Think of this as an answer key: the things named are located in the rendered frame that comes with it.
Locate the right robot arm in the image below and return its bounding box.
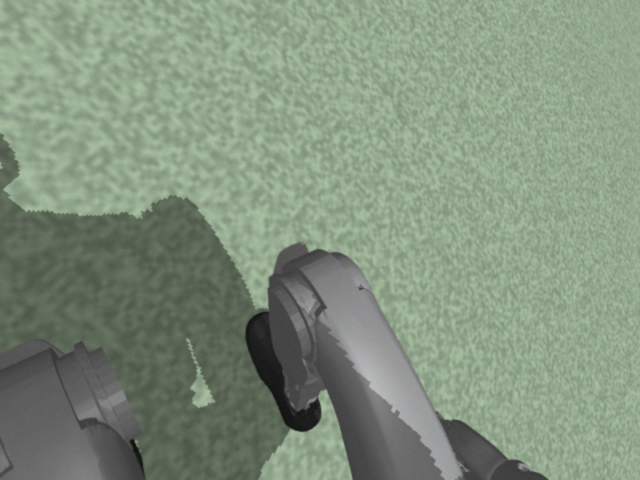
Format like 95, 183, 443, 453
490, 460, 549, 480

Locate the right robot foot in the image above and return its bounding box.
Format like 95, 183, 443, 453
245, 312, 321, 432

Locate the right robot hand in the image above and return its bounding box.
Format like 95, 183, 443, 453
435, 411, 509, 480

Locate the left robot foot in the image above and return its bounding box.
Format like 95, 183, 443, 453
130, 439, 146, 479

